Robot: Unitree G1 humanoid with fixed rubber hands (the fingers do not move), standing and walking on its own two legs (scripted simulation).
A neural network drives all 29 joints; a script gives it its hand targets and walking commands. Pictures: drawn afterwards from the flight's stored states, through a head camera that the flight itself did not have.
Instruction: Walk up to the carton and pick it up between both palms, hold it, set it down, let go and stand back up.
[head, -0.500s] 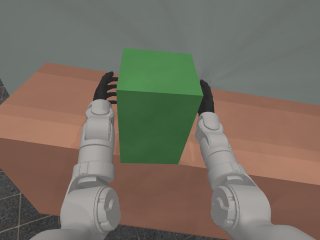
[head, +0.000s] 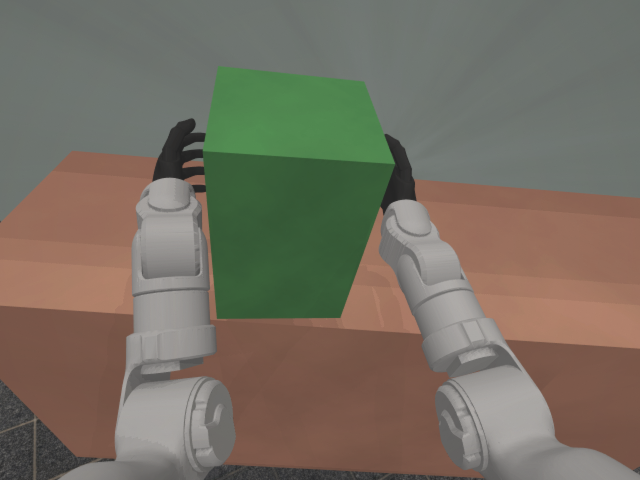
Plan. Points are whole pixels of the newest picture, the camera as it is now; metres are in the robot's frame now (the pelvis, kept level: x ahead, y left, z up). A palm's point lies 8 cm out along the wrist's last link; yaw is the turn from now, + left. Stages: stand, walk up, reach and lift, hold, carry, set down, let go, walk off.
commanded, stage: reach and lift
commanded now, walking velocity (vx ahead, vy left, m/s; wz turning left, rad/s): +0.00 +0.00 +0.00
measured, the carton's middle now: (286, 206) +0.40 +0.00 +0.17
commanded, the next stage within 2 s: hold in 1.20 s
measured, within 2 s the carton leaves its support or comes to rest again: neither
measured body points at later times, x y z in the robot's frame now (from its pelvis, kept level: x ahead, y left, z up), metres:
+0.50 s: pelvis +0.01 -0.02 +0.00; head -0.07 +0.00 +0.44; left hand +0.40 +0.15 +0.26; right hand +0.41 -0.12 +0.26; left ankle +0.02 +0.11 -0.75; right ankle +0.02 -0.12 -0.75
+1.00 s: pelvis +0.01 -0.01 +0.00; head -0.08 +0.01 +0.44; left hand +0.38 +0.15 +0.29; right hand +0.39 -0.12 +0.30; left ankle +0.02 +0.11 -0.75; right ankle +0.02 -0.12 -0.75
